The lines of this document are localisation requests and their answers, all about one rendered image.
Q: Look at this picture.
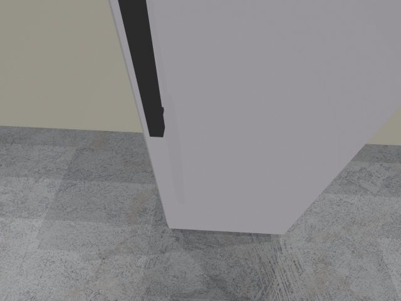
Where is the fridge door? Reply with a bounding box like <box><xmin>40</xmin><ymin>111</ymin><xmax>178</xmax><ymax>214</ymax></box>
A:
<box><xmin>110</xmin><ymin>0</ymin><xmax>401</xmax><ymax>235</ymax></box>

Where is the handle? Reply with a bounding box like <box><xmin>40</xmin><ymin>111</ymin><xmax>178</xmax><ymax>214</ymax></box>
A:
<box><xmin>118</xmin><ymin>0</ymin><xmax>165</xmax><ymax>137</ymax></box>

